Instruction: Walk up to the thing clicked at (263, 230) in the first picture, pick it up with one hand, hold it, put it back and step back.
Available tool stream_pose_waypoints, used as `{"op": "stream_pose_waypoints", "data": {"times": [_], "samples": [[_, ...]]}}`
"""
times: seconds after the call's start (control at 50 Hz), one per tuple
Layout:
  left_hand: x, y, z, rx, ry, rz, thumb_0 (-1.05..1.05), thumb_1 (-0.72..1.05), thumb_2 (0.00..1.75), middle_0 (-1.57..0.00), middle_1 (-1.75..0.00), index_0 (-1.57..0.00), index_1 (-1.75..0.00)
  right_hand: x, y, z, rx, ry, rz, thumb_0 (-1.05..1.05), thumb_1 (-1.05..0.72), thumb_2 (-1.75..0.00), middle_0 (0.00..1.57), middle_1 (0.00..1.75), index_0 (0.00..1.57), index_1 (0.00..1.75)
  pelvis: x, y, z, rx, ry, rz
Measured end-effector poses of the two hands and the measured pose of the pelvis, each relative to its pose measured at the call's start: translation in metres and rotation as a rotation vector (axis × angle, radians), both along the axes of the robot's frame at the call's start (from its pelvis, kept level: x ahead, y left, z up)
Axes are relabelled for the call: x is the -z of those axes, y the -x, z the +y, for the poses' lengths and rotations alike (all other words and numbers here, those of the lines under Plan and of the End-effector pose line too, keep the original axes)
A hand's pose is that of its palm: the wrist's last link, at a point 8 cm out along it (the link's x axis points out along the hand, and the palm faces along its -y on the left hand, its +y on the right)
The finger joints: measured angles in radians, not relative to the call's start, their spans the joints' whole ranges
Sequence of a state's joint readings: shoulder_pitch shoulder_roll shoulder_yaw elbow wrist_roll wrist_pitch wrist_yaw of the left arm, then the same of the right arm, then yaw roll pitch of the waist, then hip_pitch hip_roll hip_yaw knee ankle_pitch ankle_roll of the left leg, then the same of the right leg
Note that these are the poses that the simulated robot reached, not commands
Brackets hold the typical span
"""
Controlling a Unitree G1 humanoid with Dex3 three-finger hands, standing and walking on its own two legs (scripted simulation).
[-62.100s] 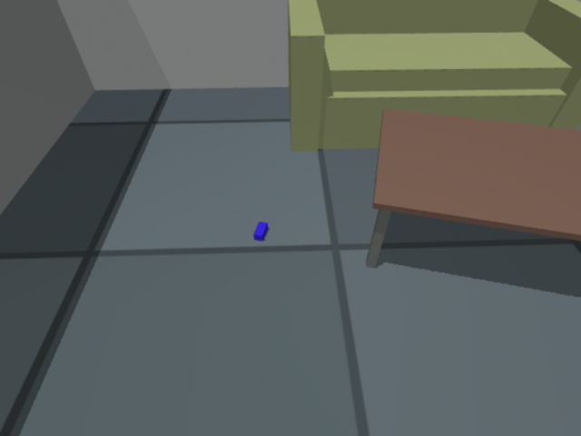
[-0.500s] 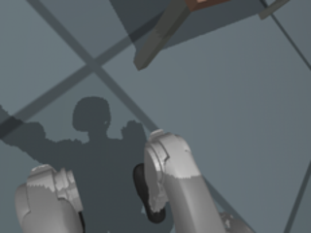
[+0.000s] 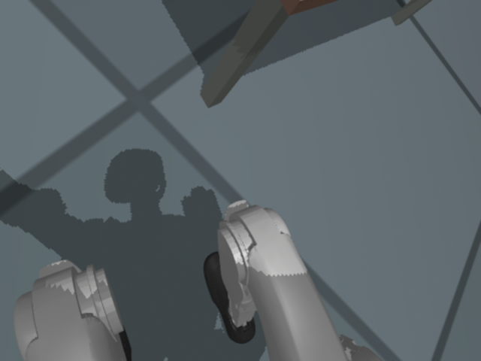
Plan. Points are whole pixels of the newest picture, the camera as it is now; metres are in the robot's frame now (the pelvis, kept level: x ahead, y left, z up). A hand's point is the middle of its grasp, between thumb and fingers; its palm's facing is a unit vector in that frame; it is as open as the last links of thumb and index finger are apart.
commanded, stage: approach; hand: left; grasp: from above
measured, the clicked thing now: out of the picture +0.50 +0.34 -0.30
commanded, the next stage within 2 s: rest palm in 0.08 s
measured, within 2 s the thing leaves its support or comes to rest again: neither
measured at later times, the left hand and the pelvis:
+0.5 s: hand out of the picture +0.48 +0.33 -0.22, palm faces -0.45 -0.17 -0.88, open 14.4 cm; pelvis +0.00 +0.00 +0.00, yaw -1 degrees
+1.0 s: hand out of the picture +0.49 +0.33 -0.25, palm faces -0.42 -0.20 -0.89, open 14.5 cm; pelvis +0.00 +0.00 -0.01, yaw -3 degrees
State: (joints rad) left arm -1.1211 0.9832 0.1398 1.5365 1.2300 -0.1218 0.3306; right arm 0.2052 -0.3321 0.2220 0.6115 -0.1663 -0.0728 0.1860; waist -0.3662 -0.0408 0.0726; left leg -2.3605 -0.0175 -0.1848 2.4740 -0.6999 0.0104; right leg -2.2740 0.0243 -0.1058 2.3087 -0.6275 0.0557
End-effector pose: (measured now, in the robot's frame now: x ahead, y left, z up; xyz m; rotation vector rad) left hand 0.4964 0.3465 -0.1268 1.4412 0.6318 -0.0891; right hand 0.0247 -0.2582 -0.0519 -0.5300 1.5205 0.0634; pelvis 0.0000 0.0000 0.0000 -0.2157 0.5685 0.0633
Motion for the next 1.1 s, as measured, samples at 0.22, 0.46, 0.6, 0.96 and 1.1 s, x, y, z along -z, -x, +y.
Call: {"op": "stream_pose_waypoints", "data": {"times": [0.22,0.46,0.6,0.96,1.1], "samples": [[-0.001,0.001,0.000,0.022,0.005,-0.019,0.00,-0.51,1.09,-0.12,-1.00,-0.09,-1.02,-0.004,-0.001,-0.006,-0.005,0.019,0.011,0.00,-0.88,-0.88,0.20,0.30,0.21,0.30,0.000,-0.001,-0.001,-0.003,-0.002,0.007],[0.029,0.009,-0.011,0.026,0.032,0.030,0.00,-0.57,1.07,-0.09,-0.93,-0.05,-0.97,-0.007,-0.005,-0.008,-0.049,0.037,0.001,0.00,-0.88,-0.89,0.20,0.30,0.20,0.30,0.003,0.000,-0.002,0.005,0.000,-0.017],[0.047,0.004,-0.019,0.033,0.030,-0.013,0.00,-0.58,1.05,-0.09,-0.92,-0.05,-0.96,-0.007,-0.002,-0.002,-0.072,0.033,0.016,0.00,-0.88,-0.89,0.20,0.30,0.20,0.30,0.007,-0.001,-0.002,0.015,0.007,-0.023],[0.068,0.000,-0.016,-0.039,0.026,-0.004,0.00,-0.58,1.04,-0.09,-0.92,-0.05,-0.95,-0.012,0.003,0.008,-0.094,-0.006,0.034,0.00,-0.89,-0.89,0.20,0.30,0.20,0.30,0.008,-0.003,0.001,0.026,0.032,-0.035],[0.072,0.005,-0.014,-0.014,0.034,0.009,0.00,-0.58,1.04,-0.09,-0.93,-0.05,-0.96,-0.019,0.005,0.007,-0.109,0.010,0.047,0.00,-0.89,-0.89,0.20,0.30,0.20,0.30,0.007,-0.002,0.002,0.027,0.041,-0.048]]}}
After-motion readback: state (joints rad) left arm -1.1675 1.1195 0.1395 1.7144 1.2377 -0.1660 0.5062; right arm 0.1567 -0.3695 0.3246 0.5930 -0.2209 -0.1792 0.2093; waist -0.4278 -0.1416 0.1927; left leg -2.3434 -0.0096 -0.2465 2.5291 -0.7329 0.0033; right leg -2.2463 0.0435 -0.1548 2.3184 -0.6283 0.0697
